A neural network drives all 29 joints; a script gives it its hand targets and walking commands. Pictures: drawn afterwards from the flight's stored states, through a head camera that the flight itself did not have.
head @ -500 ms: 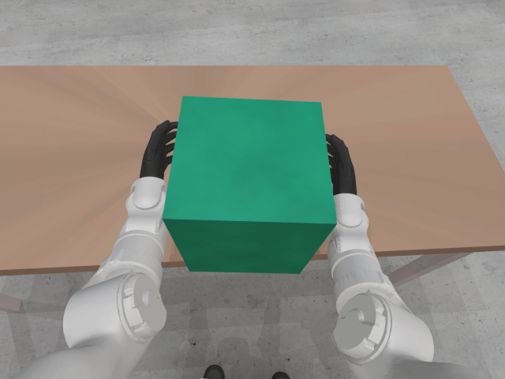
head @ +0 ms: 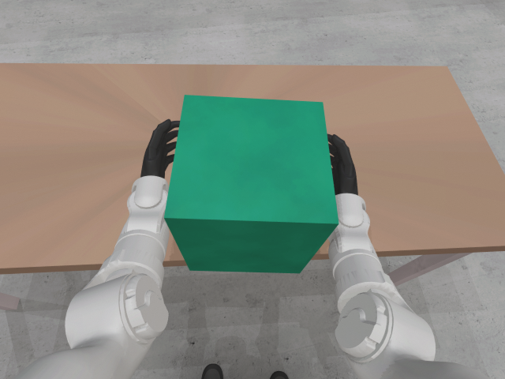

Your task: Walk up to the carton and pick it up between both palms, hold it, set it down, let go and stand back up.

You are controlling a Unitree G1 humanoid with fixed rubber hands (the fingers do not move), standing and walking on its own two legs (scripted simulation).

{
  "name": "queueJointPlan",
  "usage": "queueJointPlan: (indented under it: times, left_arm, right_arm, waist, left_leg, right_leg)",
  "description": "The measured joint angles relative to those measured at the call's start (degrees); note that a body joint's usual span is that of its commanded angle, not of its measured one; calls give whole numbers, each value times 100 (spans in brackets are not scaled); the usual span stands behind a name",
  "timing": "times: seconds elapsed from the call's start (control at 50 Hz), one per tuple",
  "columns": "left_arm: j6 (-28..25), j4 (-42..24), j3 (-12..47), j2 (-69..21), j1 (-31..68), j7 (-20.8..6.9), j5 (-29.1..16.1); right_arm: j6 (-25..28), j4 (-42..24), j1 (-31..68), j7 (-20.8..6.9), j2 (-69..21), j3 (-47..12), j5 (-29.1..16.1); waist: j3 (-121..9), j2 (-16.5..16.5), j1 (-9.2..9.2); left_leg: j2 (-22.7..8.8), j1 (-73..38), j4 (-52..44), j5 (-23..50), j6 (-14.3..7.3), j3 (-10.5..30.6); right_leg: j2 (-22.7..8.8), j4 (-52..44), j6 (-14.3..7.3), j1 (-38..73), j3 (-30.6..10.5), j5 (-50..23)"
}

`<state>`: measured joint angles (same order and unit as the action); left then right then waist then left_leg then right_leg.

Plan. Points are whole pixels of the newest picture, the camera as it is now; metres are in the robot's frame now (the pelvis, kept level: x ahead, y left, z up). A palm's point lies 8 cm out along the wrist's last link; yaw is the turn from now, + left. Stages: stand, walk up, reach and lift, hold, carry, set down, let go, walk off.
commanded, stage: reach and lift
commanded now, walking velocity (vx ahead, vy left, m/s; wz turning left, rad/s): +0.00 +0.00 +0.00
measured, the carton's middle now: (249, 195) +0.40 +0.03 -0.02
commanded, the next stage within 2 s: none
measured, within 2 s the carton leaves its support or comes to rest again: leaves its support in 1.34 s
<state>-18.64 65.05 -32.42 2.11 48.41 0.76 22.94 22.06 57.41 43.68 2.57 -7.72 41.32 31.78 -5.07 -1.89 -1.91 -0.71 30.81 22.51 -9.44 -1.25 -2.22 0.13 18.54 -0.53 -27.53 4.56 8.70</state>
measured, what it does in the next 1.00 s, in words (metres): stands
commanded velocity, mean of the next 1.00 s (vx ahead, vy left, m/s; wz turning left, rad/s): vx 0.00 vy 0.00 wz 0.00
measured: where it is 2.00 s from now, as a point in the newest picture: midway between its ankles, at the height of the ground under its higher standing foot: outside the picture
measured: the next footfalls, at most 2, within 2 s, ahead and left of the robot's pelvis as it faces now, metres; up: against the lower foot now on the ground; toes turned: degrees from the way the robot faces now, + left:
none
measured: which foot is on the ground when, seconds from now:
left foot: down 0.00-1.00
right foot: down 0.00-1.00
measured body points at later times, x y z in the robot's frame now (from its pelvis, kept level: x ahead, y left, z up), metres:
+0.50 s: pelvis -0.01 +0.00 +0.00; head +0.09 +0.03 +0.44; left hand +0.42 +0.18 +0.02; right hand +0.42 -0.12 +0.02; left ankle +0.00 +0.10 -0.74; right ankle -0.02 -0.11 -0.74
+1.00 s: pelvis -0.01 +0.00 -0.01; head +0.08 +0.01 +0.43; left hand +0.42 +0.18 +0.02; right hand +0.42 -0.12 +0.02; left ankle +0.00 +0.10 -0.74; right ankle -0.02 -0.11 -0.74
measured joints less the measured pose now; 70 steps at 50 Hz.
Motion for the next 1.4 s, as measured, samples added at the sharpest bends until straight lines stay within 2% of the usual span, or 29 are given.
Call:
queueJointPlan:
  times: [0.22, 0.54, 0.82, 0.98, 1.14, 1.26, 1.4]
  left_arm:
    - [-30, 53, 106, 20, 6, 65, -74]
    - [-514, 446, 375, 92, 99, 261, -340]
    - [-678, 1019, 683, 281, 275, 410, -882]
    - [-781, 1367, 1081, 404, 303, 489, -1391]
    - [-871, 1676, 1691, 526, 314, 538, -2078]
    - [-820, 1733, 2238, 574, 224, 613, -2606]
    - [-537, 1386, 2775, 603, 30, 693, -3107]
  right_arm:
    - [129, 143, -2, 90, 52, -42, -11]
    - [819, 775, 64, 348, 286, -141, -196]
    - [804, 1262, 288, 497, 485, -500, -527]
    - [748, 1518, 332, 602, 604, -1019, -959]
    - [610, 1641, 323, 679, 716, -1834, -1586]
    - [356, 1523, 225, 731, 765, -2486, -2148]
    - [-57, 1094, 49, 759, 823, -3149, -2786]
  waist:
    - [-114, -35, 11]
    - [-310, -92, -27]
    - [-520, -30, -38]
    - [-672, 50, -23]
    - [-806, 158, 16]
    - [-909, 266, 50]
    - [-1013, 404, 112]
  left_leg:
    - [-5, 95, -62, 60, 4, -11]
    - [-42, 348, -105, 208, 16, -29]
    - [-69, 629, -25, 238, 9, -85]
    - [-97, 769, 158, 131, 11, -89]
    - [-133, 932, 474, -43, 12, -63]
    - [-164, 1052, 810, -218, 12, -23]
    - [-174, 1061, 1151, -386, 4, 50]
  right_leg:
    - [-2, -61, -6, -88, 24, -52]
    - [22, -129, -37, -323, 59, -206]
    - [30, -19, -46, -631, 34, -232]
    - [45, 117, -46, -750, 35, -152]
    - [65, 371, -45, -879, 52, -7]
    - [85, 648, -41, -964, 67, 142]
    - [97, 948, -33, -938, 86, 304]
